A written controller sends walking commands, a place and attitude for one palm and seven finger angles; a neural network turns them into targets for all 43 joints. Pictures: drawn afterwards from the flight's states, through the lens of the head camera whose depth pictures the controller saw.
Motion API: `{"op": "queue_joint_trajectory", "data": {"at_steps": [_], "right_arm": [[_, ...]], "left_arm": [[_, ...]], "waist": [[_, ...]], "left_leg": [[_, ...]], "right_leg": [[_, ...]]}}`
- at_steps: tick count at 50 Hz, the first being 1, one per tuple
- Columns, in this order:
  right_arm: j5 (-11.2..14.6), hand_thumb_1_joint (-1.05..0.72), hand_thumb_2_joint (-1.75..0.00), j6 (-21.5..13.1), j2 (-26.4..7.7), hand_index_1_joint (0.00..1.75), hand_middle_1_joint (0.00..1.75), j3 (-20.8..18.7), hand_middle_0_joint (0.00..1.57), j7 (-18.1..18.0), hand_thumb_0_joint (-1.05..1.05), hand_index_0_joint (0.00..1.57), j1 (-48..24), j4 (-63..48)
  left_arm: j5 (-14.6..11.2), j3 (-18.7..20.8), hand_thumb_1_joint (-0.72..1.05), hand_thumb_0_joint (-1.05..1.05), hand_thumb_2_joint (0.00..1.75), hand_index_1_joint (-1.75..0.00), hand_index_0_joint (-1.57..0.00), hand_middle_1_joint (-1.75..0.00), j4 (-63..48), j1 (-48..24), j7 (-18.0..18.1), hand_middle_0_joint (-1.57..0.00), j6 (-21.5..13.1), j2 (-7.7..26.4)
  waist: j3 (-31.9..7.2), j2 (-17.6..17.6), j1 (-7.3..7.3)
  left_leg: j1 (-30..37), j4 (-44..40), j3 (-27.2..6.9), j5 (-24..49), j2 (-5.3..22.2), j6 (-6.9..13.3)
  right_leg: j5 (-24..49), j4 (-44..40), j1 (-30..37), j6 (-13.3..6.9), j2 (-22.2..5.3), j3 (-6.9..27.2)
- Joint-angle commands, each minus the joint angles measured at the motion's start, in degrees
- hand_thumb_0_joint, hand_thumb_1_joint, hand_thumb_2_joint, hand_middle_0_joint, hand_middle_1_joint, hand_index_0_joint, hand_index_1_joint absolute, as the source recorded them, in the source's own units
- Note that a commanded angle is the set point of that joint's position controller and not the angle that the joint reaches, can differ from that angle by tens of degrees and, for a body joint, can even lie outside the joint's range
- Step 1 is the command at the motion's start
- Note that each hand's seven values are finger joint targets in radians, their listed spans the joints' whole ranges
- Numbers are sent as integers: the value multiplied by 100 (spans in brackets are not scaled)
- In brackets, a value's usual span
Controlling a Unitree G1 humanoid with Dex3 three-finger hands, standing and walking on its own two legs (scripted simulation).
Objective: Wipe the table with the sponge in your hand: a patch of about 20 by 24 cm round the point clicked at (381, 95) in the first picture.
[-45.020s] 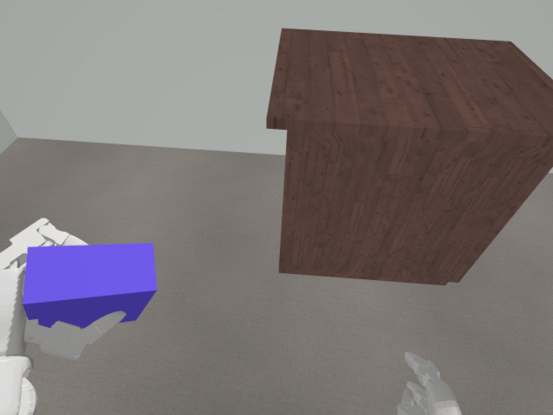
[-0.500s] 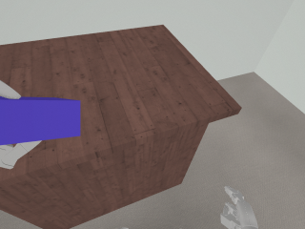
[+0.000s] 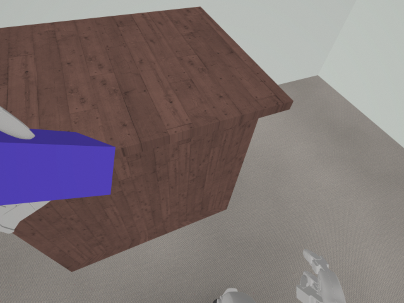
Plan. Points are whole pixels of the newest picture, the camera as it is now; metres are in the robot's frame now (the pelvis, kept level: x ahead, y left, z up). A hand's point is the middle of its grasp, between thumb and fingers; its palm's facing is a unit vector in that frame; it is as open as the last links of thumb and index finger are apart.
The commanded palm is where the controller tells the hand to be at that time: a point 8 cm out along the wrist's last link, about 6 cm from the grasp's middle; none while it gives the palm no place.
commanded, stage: stop stepping back and stand still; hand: left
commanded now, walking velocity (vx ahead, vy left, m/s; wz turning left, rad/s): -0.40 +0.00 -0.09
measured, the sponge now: (57, 158) +0.25 +0.19 +0.24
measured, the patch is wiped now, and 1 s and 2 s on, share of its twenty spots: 1.00 1.00 1.00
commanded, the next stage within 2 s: none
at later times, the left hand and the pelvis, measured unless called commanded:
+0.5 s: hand out of the picture +0.07 +0.19 +0.27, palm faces +0.43 -0.83 -0.36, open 9.6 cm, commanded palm +0.02 +0.23 +0.29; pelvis -0.16 -0.03 -0.01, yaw -5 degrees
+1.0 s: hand out of the picture +0.00 +0.16 +0.28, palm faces +0.48 -0.80 -0.35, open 9.6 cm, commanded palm -0.06 +0.21 +0.29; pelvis -0.22 -0.06 +0.00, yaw -1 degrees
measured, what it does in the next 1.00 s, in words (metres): walks backwards: right foot, then left foot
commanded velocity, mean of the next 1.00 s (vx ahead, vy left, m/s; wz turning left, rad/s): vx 0.20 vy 0.06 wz -0.01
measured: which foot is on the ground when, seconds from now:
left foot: down 0.00-0.22, up 0.24-0.42, down 0.44-1.00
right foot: up 0.00-0.20, down 0.22-0.42, up 0.44-0.64, down 0.66-1.00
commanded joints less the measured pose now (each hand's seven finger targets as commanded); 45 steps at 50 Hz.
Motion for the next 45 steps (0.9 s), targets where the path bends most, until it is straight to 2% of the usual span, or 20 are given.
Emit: {"op": "queue_joint_trajectory", "data": {"at_steps": [1,5,8,10,12,16,18,20,21,22,26,29,31,32,33,34,36,39,42,45], "right_arm": [[-69,-90,-90,-658,-745,30,30,-329,20,57,0,20,97,-555],[36,-90,-90,-787,-764,30,30,-307,20,208,0,20,-195,-613],[78,-90,-90,-753,-851,30,30,-191,20,209,0,20,-272,-889],[80,-90,-90,-618,-754,30,30,-158,20,205,0,20,-199,-965],[172,-90,-90,-497,-714,30,30,-236,20,172,0,20,-193,-799],[80,-90,-90,-42,-516,30,30,-27,20,139,0,20,-554,-570],[95,-90,-90,-77,-580,30,30,0,20,87,0,20,-580,-615],[36,-90,-90,-215,-760,30,30,60,20,-31,0,20,-347,-735],[22,-90,-90,-324,-920,30,30,28,20,-42,0,20,-365,-833],[80,-90,-90,-510,-892,30,30,-42,20,-3,0,20,-323,-879],[157,-90,-90,-617,-611,30,30,23,20,159,0,20,-94,-453],[59,-90,-90,-613,-803,30,30,17,20,70,0,20,-235,-670],[-2,-90,-90,-554,-877,30,30,-9,20,40,0,20,-258,-824],[-16,-90,-90,-525,-821,30,30,-40,20,63,0,20,-215,-864],[4,-90,-90,-478,-751,30,30,-99,20,91,0,20,-310,-875],[-17,-90,-90,-496,-778,30,30,-25,20,100,0,20,-221,-803],[82,-90,-90,-410,-802,30,30,-199,20,150,0,20,-179,-696],[40,-90,-90,-308,-542,30,30,-60,20,28,0,20,-342,-650],[-36,-90,-90,-500,-573,30,30,39,20,-147,0,20,-358,-634],[-3,-90,-90,-543,-827,30,30,-62,20,-171,0,20,-353,-738]], "left_arm": [[-24,762,10,0,130,-160,-120,-160,-1115,-1058,284,-120,-321,735],[59,370,10,0,130,-160,-120,-160,-812,-1354,181,-120,-228,332],[106,369,10,0,130,-160,-120,-160,-579,-1258,123,-120,-205,445],[178,327,10,0,130,-160,-120,-160,-428,-1288,51,-120,-147,575],[34,327,10,0,130,-160,-120,-160,-179,-1288,13,-120,-30,666],[10,470,10,0,130,-160,-120,-160,-79,-1000,-27,-120,180,702],[11,449,10,0,130,-160,-120,-160,-201,-1117,27,-120,207,724],[38,417,10,0,130,-160,-120,-160,-279,-1361,91,-120,168,808],[24,381,10,0,130,-160,-120,-160,-418,-1676,108,-120,131,751],[136,579,10,0,130,-160,-120,-160,-531,-2134,100,-120,32,982],[234,171,10,0,130,-160,-120,-160,642,-1558,89,-120,84,600],[130,67,10,0,130,-160,-120,-160,234,-1480,44,-120,15,425],[165,109,10,0,130,-160,-120,-160,118,-1249,2,-120,47,454],[227,68,10,0,130,-160,-120,-160,-42,-1214,-43,-120,51,487],[249,237,10,0,130,-160,-120,-160,-185,-1403,-62,-120,1,812],[212,310,10,0,130,-160,-120,-160,182,-1404,-64,-120,-23,780],[81,288,10,0,130,-160,-120,-160,-255,-1563,-110,-120,-99,720],[85,222,10,0,130,-160,-120,-160,-423,-1450,-47,-120,-138,584],[104,125,10,0,130,-160,-120,-160,-273,-1351,173,-120,-121,557],[133,347,10,0,130,-160,-120,-160,-244,-1520,223,-120,-38,599]], "waist": [[-1191,1858,-42],[-814,1843,171],[-803,1863,224],[-696,388,234],[-880,-1514,124],[-464,-26,-95],[-605,-192,9],[-816,863,2],[-710,2374,12],[-758,2790,90],[-17,1215,146],[-260,1814,186],[-659,1292,359],[-764,142,369],[-867,-1195,293],[-740,-673,120],[-244,-353,58],[-318,189,-13],[-735,523,74],[-1136,1779,339]], "left_leg": [[1401,-1102,-1436,4714,1979,998],[603,-1238,-877,3112,1607,695],[-394,-924,-706,-519,1228,468],[-766,1026,-24,-1528,380,187],[-650,4082,-561,-766,-105,-5],[493,2613,-402,-292,205,183],[889,885,-216,-832,172,389],[909,-1148,-281,-1333,241,604],[481,-2232,-1748,-2321,992,1033],[-201,-2742,-2298,-1869,1653,1470],[-343,-2280,-2259,-2103,1543,1347],[-722,-2036,-1279,-1885,1044,872],[-1102,-676,-709,-2103,578,639],[-1493,1113,-109,-1542,32,527],[-2164,3145,13,-1175,-254,341],[-2142,3894,-467,-597,-75,223],[-1820,3662,-921,-6,276,214],[151,1221,-406,96,473,339],[1232,-664,238,-697,14,469],[519,-1791,-1180,-1487,892,838]], "right_leg": [[-1704,2555,-647,56,263,494],[-856,1123,406,57,117,95],[-373,-576,1818,-31,98,-243],[417,-1900,2027,-275,-250,-169],[-296,-2897,827,-985,-1671,1955],[-1822,-2657,-915,-627,-1203,787],[-2092,-2357,-742,-501,-1129,572],[-2079,-823,-98,-386,-513,25],[-1634,1134,-138,-119,384,-634],[-1350,3142,-179,-23,445,-410],[-803,2962,-1067,-125,-255,274],[-1044,186,1026,-177,36,-528],[-446,-1400,2648,-227,234,-894],[11,-2046,3095,-437,-172,-367],[52,-2740,3130,-1023,-1505,1771],[617,-2843,2507,-1216,-1971,2196],[-2180,-3304,1176,-1236,-2001,2524],[-2183,-2845,-23,-883,-1584,955],[-2606,-1969,312,-706,-1019,482],[-1574,307,1256,-205,340,-904]]}}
